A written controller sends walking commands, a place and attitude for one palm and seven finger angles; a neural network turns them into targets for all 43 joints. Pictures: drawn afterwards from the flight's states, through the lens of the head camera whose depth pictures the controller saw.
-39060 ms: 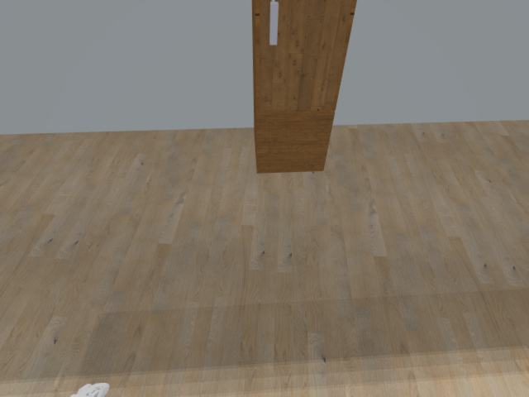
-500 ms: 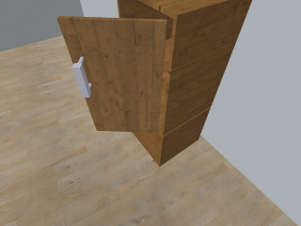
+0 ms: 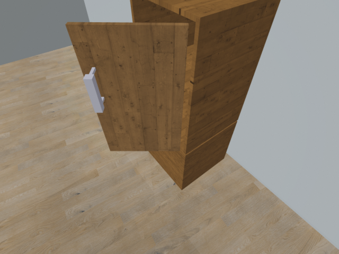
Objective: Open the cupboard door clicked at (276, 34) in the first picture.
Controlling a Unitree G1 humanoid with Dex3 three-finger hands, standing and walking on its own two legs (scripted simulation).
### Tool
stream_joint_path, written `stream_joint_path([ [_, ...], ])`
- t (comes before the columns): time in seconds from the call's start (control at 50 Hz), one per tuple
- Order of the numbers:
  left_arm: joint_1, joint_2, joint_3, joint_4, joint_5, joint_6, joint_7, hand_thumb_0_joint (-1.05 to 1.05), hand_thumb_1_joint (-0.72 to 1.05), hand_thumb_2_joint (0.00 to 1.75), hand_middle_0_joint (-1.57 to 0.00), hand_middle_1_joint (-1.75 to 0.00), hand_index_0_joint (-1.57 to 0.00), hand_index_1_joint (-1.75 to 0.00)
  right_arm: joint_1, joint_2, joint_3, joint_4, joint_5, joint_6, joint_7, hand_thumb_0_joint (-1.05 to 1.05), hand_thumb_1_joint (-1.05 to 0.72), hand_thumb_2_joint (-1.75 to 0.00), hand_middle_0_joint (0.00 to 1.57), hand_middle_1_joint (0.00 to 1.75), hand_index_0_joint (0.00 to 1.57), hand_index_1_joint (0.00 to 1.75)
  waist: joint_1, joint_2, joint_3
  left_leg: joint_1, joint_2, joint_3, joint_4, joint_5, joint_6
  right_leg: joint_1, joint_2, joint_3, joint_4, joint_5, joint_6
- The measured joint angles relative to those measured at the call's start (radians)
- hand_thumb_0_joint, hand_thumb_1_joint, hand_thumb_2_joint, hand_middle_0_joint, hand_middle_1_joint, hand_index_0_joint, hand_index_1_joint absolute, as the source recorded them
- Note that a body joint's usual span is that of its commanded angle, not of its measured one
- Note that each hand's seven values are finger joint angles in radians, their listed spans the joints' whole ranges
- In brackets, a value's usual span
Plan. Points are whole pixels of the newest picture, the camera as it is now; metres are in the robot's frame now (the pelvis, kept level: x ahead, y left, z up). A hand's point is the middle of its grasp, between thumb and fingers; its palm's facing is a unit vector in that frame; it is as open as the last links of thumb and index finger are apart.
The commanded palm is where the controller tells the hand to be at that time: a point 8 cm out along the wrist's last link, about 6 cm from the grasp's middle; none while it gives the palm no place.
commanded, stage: look again from close up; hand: left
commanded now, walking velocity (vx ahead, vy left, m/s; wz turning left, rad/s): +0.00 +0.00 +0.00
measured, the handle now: (96, 90) +0.59 +0.28 +0.05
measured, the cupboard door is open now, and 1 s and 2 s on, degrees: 52 52 52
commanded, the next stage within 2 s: shuffle to correct the standing spot in 0.08 s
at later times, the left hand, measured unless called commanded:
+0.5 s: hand out of the picture -0.01 +0.19 -0.19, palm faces +0.05 -0.98 -0.17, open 7.3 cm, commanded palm none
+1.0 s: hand out of the picture +0.16 +0.18 -0.16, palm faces +0.01 -0.97 -0.23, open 7.3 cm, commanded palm none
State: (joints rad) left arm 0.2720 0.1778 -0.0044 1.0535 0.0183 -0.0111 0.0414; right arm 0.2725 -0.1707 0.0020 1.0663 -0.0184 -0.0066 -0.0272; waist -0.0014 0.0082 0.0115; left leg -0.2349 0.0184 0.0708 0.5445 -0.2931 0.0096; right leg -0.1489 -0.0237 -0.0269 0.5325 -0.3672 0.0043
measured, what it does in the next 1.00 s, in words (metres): steps on the spot: right foot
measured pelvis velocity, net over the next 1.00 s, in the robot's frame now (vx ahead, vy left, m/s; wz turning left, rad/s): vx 0.06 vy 0.00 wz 0.01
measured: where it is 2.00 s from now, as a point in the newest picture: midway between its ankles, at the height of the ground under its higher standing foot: outside the picture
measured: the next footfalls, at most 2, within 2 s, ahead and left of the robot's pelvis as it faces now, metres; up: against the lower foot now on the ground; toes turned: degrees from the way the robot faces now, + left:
right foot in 0.78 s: +0.07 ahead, -0.10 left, +0.00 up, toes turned -2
left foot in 1.12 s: +0.09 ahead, +0.14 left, +0.00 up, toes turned +2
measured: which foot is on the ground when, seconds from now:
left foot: down 0.00-0.82, up 0.84-1.00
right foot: down 0.00-0.50, up 0.52-0.76, down 0.78-1.00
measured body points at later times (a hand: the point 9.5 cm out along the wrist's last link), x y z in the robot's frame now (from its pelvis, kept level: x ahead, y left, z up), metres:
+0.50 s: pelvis +0.03 +0.02 -0.01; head +0.05 +0.04 +0.44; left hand -0.01 +0.24 -0.17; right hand +0.04 -0.22 -0.16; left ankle +0.00 +0.11 -0.73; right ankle -0.05 -0.12 -0.73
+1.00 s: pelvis +0.06 +0.00 +0.00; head +0.11 +0.00 +0.45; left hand +0.16 +0.23 -0.15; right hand +0.10 -0.23 -0.16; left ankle +0.02 +0.13 -0.69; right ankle +0.10 -0.08 -0.73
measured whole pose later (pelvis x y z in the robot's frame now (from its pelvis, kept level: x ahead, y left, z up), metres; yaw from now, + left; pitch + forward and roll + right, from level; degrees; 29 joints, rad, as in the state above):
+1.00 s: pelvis +0.06 +0.00 +0.00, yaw +0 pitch +0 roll +2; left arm 0.14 0.16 0.02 0.95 0.03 0.00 0.04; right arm 0.20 -0.16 -0.04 1.03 -0.01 0.03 -0.03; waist 0.00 -0.02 0.08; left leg -0.34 0.01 0.03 0.87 -0.53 -0.01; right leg -0.34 -0.03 -0.09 0.57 -0.24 -0.06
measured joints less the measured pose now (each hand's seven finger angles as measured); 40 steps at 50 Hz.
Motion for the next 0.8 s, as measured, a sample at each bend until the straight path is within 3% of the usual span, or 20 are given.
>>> stream_joint_path([
  [0.26,0.007,0.007,-0.001,0.005,0.003,0.008,-0.011,0.0,0.91,0.9,-0.2,-0.3,-0.2,-0.3,-0.002,0.005,0.005,0.015,0.001,-0.001,0.009,0.01,-0.91,-0.9,0.2,0.3,0.2,0.3,0.007,-0.018,0.015,-0.006,-0.005,0.004,-0.024,0.019,0.004,-0.011,-0.004,0.003,-0.016,0.016,0.003],
  [0.42,0.075,-0.011,0.012,0.013,0.01,0.007,-0.023,0.0,0.9,0.9,-0.2,-0.3,-0.21,-0.3,0.033,-0.004,-0.005,0.012,-0.005,0.014,0.023,0.0,-0.91,-0.9,0.2,0.3,0.2,0.3,0.02,-0.015,0.0,-0.033,-0.002,-0.01,0.077,-0.063,0.011,-0.002,-0.003,-0.01,0.022,-0.04,0.007],
  [0.48,0.105,-0.006,0.022,0.025,0.013,0.007,-0.023,0.0,0.9,0.9,-0.2,-0.3,-0.21,-0.3,0.037,0.001,-0.005,0.012,-0.003,0.004,0.022,0.0,-0.91,-0.9,0.2,0.3,0.2,0.3,0.03,-0.045,0.001,-0.011,-0.02,0.005,0.079,-0.09,0.023,0.008,-0.023,0.003,0.039,-0.068,0.017],
  [0.52,0.111,-0.004,0.025,0.037,0.013,0.014,-0.022,0.0,0.9,0.9,-0.2,-0.3,-0.21,-0.3,0.037,0.004,-0.004,0.003,-0.005,-0.016,0.018,0.0,-0.91,-0.9,0.2,0.3,0.2,0.3,0.031,-0.058,0.007,0.0,-0.028,0.021,0.077,-0.104,0.035,-0.028,-0.033,0.002,0.13,-0.098,-0.007],
  [0.56,0.098,-0.006,0.023,0.047,0.013,0.023,-0.02,0.0,0.9,0.9,-0.2,-0.3,-0.2,-0.3,0.04,0.006,-0.005,-0.01,-0.006,-0.036,0.008,0.0,-0.91,-0.9,0.2,0.3,0.2,0.3,0.022,-0.05,0.018,0.018,-0.026,0.032,0.06,-0.107,0.047,-0.11,-0.024,-0.01,0.328,-0.177,-0.027],
  [0.62,0.047,-0.006,0.026,0.037,0.008,0.026,-0.017,0.01,0.91,0.9,-0.2,-0.3,-0.2,-0.3,0.052,0.018,0.001,-0.015,-0.007,-0.044,-0.006,0.0,-0.91,-0.9,0.19,0.3,0.2,0.3,0.003,-0.036,0.041,0.057,-0.032,0.029,-0.006,-0.08,0.049,-0.212,-0.02,-0.036,0.462,-0.181,-0.033],
  [0.72,-0.063,-0.01,0.025,-0.028,0.001,0.016,-0.013,0.0,0.91,0.9,-0.2,-0.3,-0.2,-0.3,0.054,0.036,0.007,0.009,-0.001,-0.025,-0.011,0.0,-0.91,-0.9,0.2,0.3,0.2,0.3,-0.001,-0.014,0.083,0.101,-0.048,0.013,-0.087,-0.043,0.039,-0.249,-0.023,-0.043,0.254,-0.005,-0.019],
  [0.8,-0.109,-0.011,0.027,-0.065,0.006,0.0,-0.01,0.0,0.91,0.9,-0.2,-0.3,-0.2,-0.3,0.044,0.037,-0.008,0.014,0.004,-0.007,-0.01,0.0,-0.9,-0.9,0.2,0.3,0.21,0.3,-0.002,0.003,0.09,0.1,-0.044,0.013,-0.035,-0.087,0.021,-0.193,-0.014,-0.049,0.067,0.134,-0.023],
])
